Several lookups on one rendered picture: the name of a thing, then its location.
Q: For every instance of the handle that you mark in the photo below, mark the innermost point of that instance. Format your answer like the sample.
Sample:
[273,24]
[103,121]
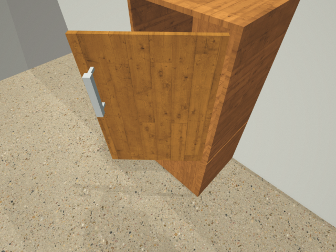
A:
[92,91]

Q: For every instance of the cupboard door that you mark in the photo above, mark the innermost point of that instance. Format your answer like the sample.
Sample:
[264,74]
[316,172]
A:
[159,89]

